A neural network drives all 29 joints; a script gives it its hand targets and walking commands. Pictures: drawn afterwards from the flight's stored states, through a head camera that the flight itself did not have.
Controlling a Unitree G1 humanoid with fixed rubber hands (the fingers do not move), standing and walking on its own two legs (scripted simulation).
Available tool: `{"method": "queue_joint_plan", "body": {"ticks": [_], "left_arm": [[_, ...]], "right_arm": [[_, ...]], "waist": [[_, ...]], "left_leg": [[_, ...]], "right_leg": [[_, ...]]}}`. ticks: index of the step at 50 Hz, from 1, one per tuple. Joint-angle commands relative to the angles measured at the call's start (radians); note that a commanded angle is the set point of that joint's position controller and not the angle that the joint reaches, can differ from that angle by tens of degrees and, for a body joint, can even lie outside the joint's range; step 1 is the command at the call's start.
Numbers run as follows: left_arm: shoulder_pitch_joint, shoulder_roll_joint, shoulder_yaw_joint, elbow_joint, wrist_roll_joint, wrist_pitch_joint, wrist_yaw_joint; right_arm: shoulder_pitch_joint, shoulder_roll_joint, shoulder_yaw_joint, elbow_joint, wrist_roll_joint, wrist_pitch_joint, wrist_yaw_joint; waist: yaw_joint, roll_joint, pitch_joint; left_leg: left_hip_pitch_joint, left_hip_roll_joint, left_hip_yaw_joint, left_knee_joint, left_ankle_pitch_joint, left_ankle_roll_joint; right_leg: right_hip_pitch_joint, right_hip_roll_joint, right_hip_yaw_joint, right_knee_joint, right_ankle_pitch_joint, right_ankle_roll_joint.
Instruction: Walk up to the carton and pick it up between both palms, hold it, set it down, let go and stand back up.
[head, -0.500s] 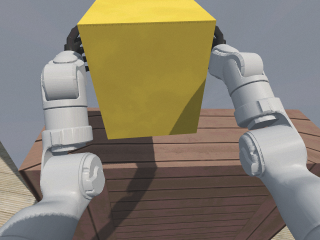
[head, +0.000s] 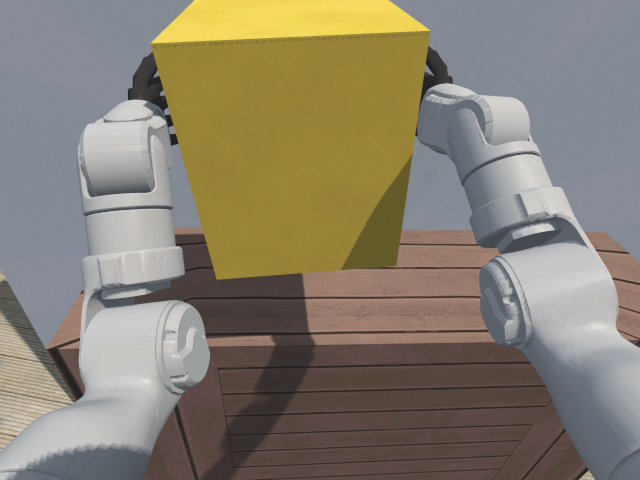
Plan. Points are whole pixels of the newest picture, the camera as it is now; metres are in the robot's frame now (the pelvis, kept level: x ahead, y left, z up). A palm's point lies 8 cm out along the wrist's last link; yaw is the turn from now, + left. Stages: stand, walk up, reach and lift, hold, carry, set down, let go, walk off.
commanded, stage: hold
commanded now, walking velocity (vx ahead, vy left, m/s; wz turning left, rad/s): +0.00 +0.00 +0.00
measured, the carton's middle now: (297, 135) +0.38 +0.02 +0.31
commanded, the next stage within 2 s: none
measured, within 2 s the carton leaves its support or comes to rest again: neither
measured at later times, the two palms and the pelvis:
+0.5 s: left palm (145, 130) +0.35 +0.18 +0.32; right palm (424, 112) +0.37 -0.12 +0.34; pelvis -0.01 +0.00 +0.00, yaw +0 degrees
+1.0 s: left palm (154, 134) +0.36 +0.18 +0.31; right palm (426, 124) +0.38 -0.13 +0.32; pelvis -0.01 +0.00 +0.00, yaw +0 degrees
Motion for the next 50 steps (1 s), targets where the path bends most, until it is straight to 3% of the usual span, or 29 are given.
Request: {"method": "queue_joint_plan", "body": {"ticks": [1,4,7,19,24,28,30,33,36,39,50], "left_arm": [[-0.841,-0.434,-0.338,-0.129,-0.183,-0.111,-0.125],[-0.847,-0.420,-0.334,-0.107,-0.178,-0.115,-0.123],[-0.858,-0.431,-0.337,-0.096,-0.179,-0.124,-0.119],[-0.853,-0.439,-0.368,-0.133,-0.194,-0.143,-0.103],[-0.873,-0.448,-0.360,-0.123,-0.189,-0.149,-0.105],[-0.880,-0.455,-0.370,-0.125,-0.198,-0.156,-0.097],[-0.872,-0.453,-0.372,-0.126,-0.193,-0.160,-0.091],[-0.844,-0.451,-0.373,-0.122,-0.202,-0.163,-0.085],[-0.861,-0.471,-0.391,-0.170,-0.195,-0.150,-0.090],[-0.832,-0.466,-0.385,-0.162,-0.203,-0.139,-0.089],[-0.810,-0.465,-0.411,-0.217,-0.207,-0.121,-0.095]], "right_arm": [[-0.787,0.434,0.094,-0.240,0.097,-0.030,0.066],[-0.787,0.423,0.087,-0.208,0.098,-0.032,0.067],[-0.806,0.425,0.076,-0.199,0.095,-0.039,0.076],[-0.786,0.425,0.072,-0.220,0.065,-0.053,0.080],[-0.800,0.440,0.053,-0.222,0.056,-0.060,0.084],[-0.799,0.451,0.058,-0.224,0.046,-0.063,0.089],[-0.794,0.449,0.049,-0.230,0.040,-0.068,0.092],[-0.792,0.446,0.073,-0.270,0.048,-0.069,0.084],[-0.790,0.459,0.098,-0.276,0.069,-0.065,0.084],[-0.774,0.449,0.107,-0.283,0.072,-0.056,0.079],[-0.762,0.458,0.130,-0.360,0.096,-0.047,0.064]], "waist": [[-0.008,0.079,-0.325],[-0.001,0.080,-0.310],[0.004,0.130,-0.331],[-0.021,0.107,-0.371],[-0.008,0.135,-0.353],[-0.017,0.109,-0.367],[-0.008,0.131,-0.386],[-0.003,0.107,-0.390],[-0.011,0.142,-0.406],[-0.013,0.112,-0.396],[-0.021,0.100,-0.407]], "left_leg": [[0.093,-0.060,0.054,-0.027,0.339,-0.048],[0.084,-0.058,0.059,-0.032,0.302,-0.046],[0.069,-0.058,0.065,-0.035,0.310,-0.053],[0.110,-0.056,0.060,-0.021,0.336,-0.050],[0.063,-0.062,0.066,-0.035,0.297,-0.047],[0.068,-0.057,0.068,-0.044,0.251,-0.036],[0.081,-0.057,0.067,-0.035,0.278,-0.039],[0.100,-0.060,0.064,-0.026,0.309,-0.036],[0.115,-0.060,0.062,-0.012,0.344,-0.045],[0.101,-0.058,0.058,-0.015,0.346,-0.039],[0.148,-0.062,0.053,-0.007,0.412,-0.042]], "right_leg": [[0.067,0.040,0.011,-0.019,0.095,0.017],[0.050,0.035,0.012,-0.021,0.051,0.015],[0.054,0.038,0.012,-0.021,0.049,0.006],[0.049,0.045,0.007,-0.028,0.059,0.009],[0.050,0.036,0.008,-0.027,0.029,0.008],[0.019,0.039,0.003,-0.032,-0.022,0.013],[0.034,0.043,0.005,-0.027,0.009,0.011],[0.064,0.043,0.008,-0.028,0.043,0.013],[0.051,0.046,0.010,-0.016,0.076,-0.001],[0.064,0.045,0.010,-0.017,0.089,0.007],[0.082,0.050,0.008,-0.012,0.172,0.007]]}}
